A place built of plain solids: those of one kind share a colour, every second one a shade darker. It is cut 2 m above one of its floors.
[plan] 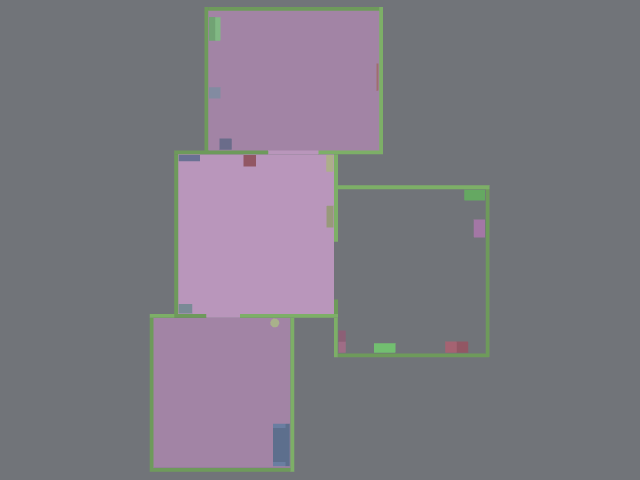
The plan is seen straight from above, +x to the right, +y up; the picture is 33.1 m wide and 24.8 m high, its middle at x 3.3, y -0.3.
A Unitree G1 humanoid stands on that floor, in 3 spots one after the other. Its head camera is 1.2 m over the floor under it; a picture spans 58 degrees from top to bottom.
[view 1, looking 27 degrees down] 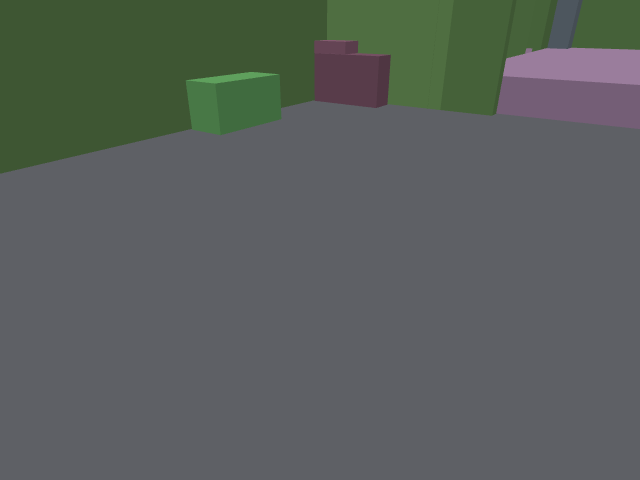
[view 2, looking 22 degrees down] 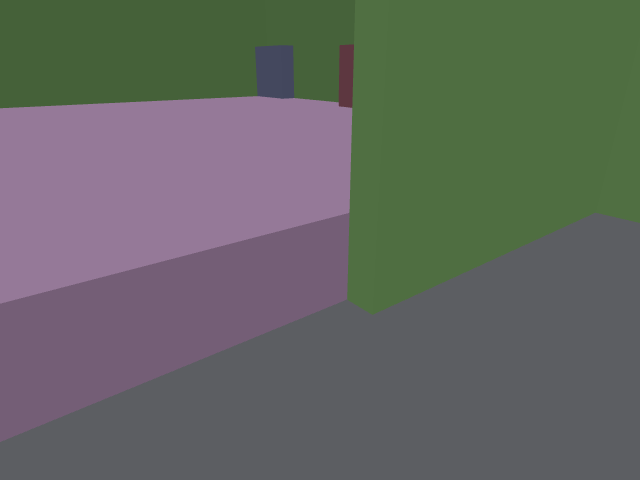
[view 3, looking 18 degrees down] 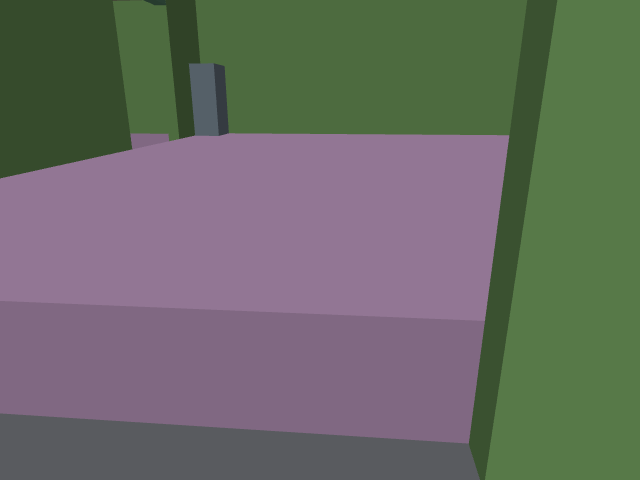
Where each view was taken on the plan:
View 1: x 10.66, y -1.80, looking -145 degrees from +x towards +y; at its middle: ground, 2.64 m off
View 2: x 5.58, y -1.80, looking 142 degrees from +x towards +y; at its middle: floor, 2.13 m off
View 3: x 5.35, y -0.82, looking -175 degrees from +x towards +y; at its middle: floor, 2.25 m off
